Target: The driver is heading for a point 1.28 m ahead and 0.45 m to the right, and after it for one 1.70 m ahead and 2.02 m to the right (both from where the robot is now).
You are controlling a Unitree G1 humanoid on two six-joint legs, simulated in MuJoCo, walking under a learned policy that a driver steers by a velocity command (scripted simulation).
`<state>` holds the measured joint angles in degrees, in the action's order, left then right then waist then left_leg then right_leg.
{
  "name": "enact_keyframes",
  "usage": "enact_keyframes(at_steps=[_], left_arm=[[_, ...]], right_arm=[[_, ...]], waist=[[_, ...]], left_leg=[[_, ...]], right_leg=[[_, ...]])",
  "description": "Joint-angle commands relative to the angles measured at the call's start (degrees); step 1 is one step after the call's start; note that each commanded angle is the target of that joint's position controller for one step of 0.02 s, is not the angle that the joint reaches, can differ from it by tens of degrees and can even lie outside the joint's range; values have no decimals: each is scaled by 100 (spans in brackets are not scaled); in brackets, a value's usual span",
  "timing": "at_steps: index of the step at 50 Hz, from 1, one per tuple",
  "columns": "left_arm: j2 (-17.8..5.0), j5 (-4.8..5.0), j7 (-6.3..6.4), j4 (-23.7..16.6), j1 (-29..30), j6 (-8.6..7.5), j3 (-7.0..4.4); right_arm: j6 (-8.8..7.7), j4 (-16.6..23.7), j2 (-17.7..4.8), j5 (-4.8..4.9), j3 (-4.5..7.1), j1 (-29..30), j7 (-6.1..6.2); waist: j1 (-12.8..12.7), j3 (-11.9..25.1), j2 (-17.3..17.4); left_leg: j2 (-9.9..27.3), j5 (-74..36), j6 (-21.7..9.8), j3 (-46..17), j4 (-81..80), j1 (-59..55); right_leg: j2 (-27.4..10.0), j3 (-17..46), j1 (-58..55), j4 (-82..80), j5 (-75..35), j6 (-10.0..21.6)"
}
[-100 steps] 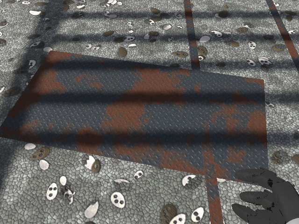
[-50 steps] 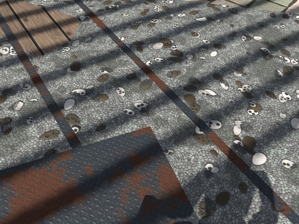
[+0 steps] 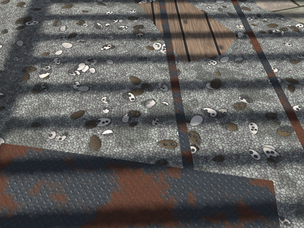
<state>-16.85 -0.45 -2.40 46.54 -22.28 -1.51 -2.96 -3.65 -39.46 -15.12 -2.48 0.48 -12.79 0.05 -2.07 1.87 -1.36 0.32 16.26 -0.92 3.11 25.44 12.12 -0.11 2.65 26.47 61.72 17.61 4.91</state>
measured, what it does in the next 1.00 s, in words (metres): walks ahead, turning right: right foot, then left foot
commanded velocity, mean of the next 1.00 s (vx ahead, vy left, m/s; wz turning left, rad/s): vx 0.97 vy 0.00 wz -0.71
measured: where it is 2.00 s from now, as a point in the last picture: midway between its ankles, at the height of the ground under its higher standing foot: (278, 78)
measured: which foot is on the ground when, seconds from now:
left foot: down 0.00-0.34, up 0.36-0.74, down 0.76-1.00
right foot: up 0.00-0.34, down 0.36-0.78, up 0.80-1.00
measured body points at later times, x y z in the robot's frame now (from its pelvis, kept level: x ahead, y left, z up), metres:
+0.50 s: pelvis +0.37 -0.10 -0.02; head +0.40 -0.09 +0.43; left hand +0.54 +0.15 -0.15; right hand +0.39 -0.38 -0.12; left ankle +0.37 +0.10 -0.63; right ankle +0.36 -0.10 -0.74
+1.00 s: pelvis +0.78 -0.29 +0.00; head +0.79 -0.31 +0.45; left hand +1.12 -0.27 -0.06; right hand +0.54 -0.46 -0.13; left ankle +0.83 -0.17 -0.74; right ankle +0.73 -0.40 -0.68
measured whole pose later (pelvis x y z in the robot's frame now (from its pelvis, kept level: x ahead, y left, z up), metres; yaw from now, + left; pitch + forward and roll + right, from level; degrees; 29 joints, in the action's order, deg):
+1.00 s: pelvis +0.78 -0.29 +0.00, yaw -43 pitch +2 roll +2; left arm -18.4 -4.0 -2.9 37.5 -2.8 -3.6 -0.5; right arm -4.2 -50.3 -18.2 -1.3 3.5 -29.5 -0.3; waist 4.5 -0.3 -1.6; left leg -3.3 15.7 -1.2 -1.8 22.7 8.9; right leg -1.1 2.5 35.1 60.3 16.9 3.2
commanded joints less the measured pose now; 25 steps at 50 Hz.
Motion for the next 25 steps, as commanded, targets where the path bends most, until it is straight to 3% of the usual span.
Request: enact_keyframes(at_steps=[1,6,10,11,12,13,14,15,16,17,18,19,20,21,22,24,25], left_arm=[[-423,-126,-161,-519,661,31,-118],[-241,-75,-275,-831,1607,118,-57],[-152,-113,-385,-1155,2427,121,74],[-95,-103,-398,-1226,2562,120,121],[-75,-73,-386,-1260,2580,128,152],[-135,-54,-357,-1240,2485,139,149],[-257,-42,-312,-1148,2118,150,120],[-470,-27,-256,-956,1335,149,38],[-754,-19,-178,-636,183,137,-103],[-1064,-41,-57,-240,-953,87,-293],[-1378,116,94,-202,-573,167,-486],[-2062,-122,79,-472,-88,242,-564],[-1785,-79,134,-558,-310,243,-565],[-1507,-67,198,-375,-252,187,-503],[-1245,-76,226,-293,-87,98,-429],[-1025,-60,288,-375,356,-81,-302],[-942,-14,266,-386,379,-156,-257]], right_arm=[[-104,44,-746,89,240,-537,76],[-273,-364,-522,84,219,-967,-18],[-316,-694,-541,69,216,-1203,56],[-304,-757,-618,69,222,-1233,80],[-296,-782,-741,60,233,-1214,110],[-266,-813,-913,59,269,-1308,162],[-201,-820,-1130,41,325,-1281,226],[-100,-775,-1340,-5,391,-1094,272],[-5,-666,-1513,-42,453,-808,276],[38,-565,-1492,-44,458,-623,212],[-19,-500,-917,-39,349,-448,73],[-185,284,-628,116,209,-704,-4],[-351,389,-920,53,196,-41,8],[-430,406,-873,86,156,10,1],[-406,400,-829,24,129,71,13],[-145,285,-757,-202,78,-193,0],[-21,311,-715,-232,68,-180,-18]], waist=[[390,-425,907],[372,-974,657],[375,-1256,454],[350,-1256,425],[264,-1133,472],[166,-889,593],[-100,-587,784],[-562,-137,929],[-1102,416,1009],[-1526,881,737],[-1081,535,-647],[-345,1255,-1475],[-730,1288,-65],[-407,342,332],[-52,-177,762],[436,-565,788],[519,-628,690]], left_leg=[[1447,815,-186,-1275,-1737,-1327],[1303,-814,-187,16,-2052,-1163],[1145,-2620,-30,942,-2146,-1295],[1111,-3521,46,1161,-2049,-1329],[1109,-5120,103,1339,-1794,-1369],[1190,-6733,118,1378,-1389,-1608],[1316,-7896,142,1369,-781,-1865],[1462,-8569,105,1314,251,-1906],[1589,-8647,-27,1169,1638,-1561],[1425,-7159,-130,1078,3485,-600],[213,-687,-19,950,5684,1267],[-391,1107,267,-27,7380,3618],[-49,553,162,-845,7139,4002],[215,345,126,-873,6461,3927],[471,323,155,-858,5767,3532],[679,519,320,-829,5172,2795],[752,651,413,-757,4804,2609]], right_leg=[[-482,43,2272,883,-577,-126],[-487,-125,2779,747,-1432,-126],[-415,-887,2351,-578,-1663,154],[-292,-1143,1977,-1007,-1600,285],[-67,-1410,1402,-1371,-1522,435],[187,-1624,934,-1516,-1404,540],[374,-1662,483,-1601,-1146,636],[540,-1574,-302,-1614,-769,757],[668,-1353,-1507,-1642,-309,924],[703,-838,-3159,-2332,-215,1093],[89,342,-4060,-2704,279,1193],[-1295,3818,-5429,-3699,548,2449],[-1437,4333,-5235,-4476,892,2339],[-1387,4034,-4183,-4815,735,2074],[-1140,3506,-3193,-4889,279,1821],[-601,2599,-1814,-4928,-382,1646],[-417,2368,-1339,-5022,-394,1624]])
